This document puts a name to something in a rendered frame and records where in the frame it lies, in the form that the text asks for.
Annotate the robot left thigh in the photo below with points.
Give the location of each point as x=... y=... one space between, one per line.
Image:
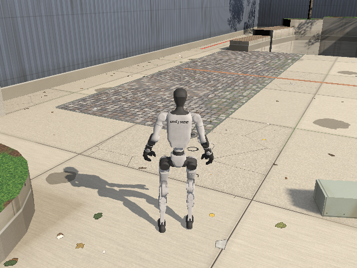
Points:
x=164 y=167

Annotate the left robot hand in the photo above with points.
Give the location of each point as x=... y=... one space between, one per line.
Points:
x=148 y=153

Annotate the right robot hand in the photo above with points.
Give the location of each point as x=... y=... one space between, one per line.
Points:
x=211 y=157

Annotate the left robot forearm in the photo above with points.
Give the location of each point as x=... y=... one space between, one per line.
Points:
x=149 y=144

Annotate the right robot upper arm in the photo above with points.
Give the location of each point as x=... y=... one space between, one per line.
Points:
x=199 y=127

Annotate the right robot foot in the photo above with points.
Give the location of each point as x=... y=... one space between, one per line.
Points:
x=189 y=223

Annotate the left robot upper arm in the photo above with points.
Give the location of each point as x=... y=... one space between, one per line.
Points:
x=158 y=126

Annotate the right robot forearm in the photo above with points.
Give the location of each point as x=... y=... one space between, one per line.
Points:
x=206 y=147

